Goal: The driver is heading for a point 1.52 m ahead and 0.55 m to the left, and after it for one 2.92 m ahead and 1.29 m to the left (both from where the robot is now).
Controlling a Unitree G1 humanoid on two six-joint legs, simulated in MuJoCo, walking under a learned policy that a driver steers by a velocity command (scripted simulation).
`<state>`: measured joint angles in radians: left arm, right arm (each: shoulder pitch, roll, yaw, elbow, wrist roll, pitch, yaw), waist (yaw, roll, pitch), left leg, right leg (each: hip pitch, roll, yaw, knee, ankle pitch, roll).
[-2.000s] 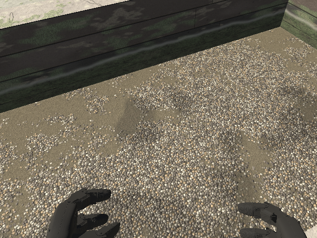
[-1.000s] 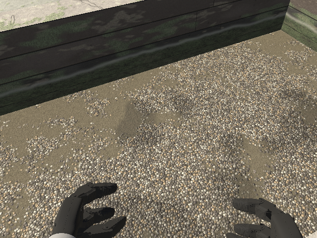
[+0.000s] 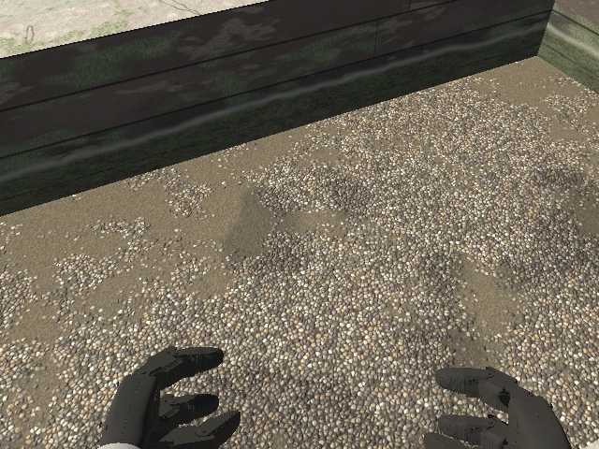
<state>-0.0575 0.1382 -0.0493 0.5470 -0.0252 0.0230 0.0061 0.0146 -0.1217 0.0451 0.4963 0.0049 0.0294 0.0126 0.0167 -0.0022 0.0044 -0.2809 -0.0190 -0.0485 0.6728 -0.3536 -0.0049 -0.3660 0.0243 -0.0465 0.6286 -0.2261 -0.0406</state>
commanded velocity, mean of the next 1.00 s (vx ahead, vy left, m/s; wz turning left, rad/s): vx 1.00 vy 0.00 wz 0.00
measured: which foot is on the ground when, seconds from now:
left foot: down 0.00-1.00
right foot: down 0.00-1.00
